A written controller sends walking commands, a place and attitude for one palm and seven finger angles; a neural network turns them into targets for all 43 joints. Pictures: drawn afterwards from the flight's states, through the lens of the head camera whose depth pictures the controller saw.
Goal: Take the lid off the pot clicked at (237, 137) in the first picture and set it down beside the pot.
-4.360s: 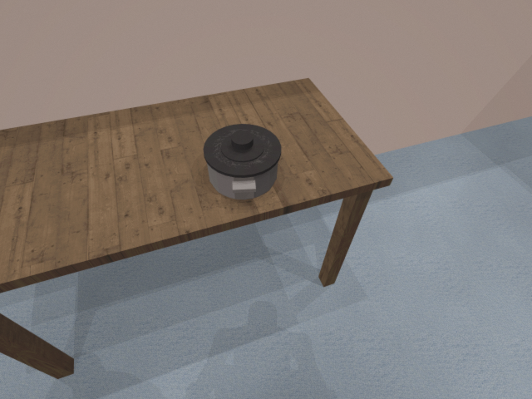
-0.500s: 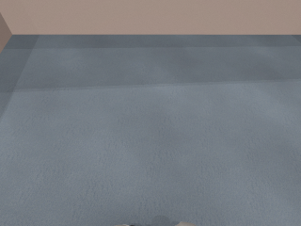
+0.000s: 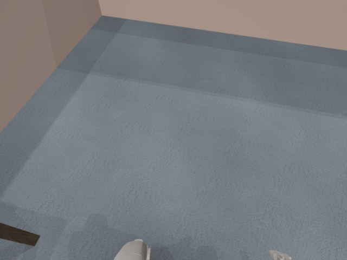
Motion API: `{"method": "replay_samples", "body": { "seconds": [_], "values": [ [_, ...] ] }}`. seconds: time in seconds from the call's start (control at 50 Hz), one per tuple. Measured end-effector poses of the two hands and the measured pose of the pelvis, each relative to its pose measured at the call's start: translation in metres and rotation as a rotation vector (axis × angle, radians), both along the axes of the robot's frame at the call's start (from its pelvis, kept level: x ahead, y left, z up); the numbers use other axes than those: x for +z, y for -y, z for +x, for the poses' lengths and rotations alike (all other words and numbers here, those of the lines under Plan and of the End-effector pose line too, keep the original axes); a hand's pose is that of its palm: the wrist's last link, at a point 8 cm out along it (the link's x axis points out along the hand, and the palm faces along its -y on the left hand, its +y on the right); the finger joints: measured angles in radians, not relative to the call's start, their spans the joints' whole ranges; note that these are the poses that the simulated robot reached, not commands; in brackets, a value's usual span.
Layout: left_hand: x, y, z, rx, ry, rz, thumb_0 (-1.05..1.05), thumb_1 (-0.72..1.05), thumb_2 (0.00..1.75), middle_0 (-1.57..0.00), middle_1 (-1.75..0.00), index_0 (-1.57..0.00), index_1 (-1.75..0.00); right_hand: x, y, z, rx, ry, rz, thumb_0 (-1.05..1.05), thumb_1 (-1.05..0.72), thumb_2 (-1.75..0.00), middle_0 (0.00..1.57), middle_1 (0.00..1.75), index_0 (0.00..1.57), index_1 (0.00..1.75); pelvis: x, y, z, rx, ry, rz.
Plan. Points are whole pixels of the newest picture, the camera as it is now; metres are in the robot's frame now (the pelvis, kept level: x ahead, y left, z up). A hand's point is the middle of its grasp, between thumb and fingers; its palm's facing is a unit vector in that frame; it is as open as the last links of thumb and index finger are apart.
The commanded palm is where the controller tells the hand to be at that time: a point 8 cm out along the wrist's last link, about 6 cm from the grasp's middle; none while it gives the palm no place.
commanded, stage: turn to face it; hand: left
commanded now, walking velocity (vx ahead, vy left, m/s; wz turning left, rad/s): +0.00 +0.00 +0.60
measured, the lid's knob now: out of the picture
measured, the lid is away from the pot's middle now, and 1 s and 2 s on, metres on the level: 0.00 0.00 0.00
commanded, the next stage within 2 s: none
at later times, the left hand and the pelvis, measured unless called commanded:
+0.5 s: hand out of the picture +0.08 +0.24 -0.14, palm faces +0.31 -0.90 -0.31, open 7.4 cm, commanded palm none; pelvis +0.02 -0.01 -0.01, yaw +18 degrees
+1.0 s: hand out of the picture -0.09 +0.20 -0.19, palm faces +0.62 -0.74 -0.24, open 7.4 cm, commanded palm none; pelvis +0.02 +0.01 -0.01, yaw +37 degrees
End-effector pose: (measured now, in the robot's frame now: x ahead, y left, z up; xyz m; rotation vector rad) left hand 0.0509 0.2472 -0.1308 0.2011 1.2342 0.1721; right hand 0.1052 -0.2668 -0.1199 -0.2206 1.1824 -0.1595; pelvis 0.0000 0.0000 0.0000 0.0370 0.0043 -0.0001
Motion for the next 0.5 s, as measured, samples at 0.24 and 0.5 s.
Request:
{"method": "replay_samples", "body": {
  "seconds": [0.24,0.5],
  "values": [
    [-0.015,-0.052,-0.019,0.181,-0.005,-0.006,0.01,0.91,0.9,-0.2,-0.3,-0.2,-0.3,0.01,-0.06,0.056,0.193,0.069,-0.028,0.0,-0.91,-0.9,0.2,0.3,0.2,0.3,-0.004,-0.025,0.008,0.155,-0.013,-0.043],
    [0.021,-0.034,0.01,0.256,0.159,0.095,0.0,0.91,0.9,-0.2,-0.3,-0.2,-0.3,-0.025,-0.04,0.057,0.255,-0.049,0.048,0.0,-0.9,-0.9,0.2,0.3,0.2,0.3,-0.008,0.008,0.023,0.311,-0.024,-0.03]
  ]
}}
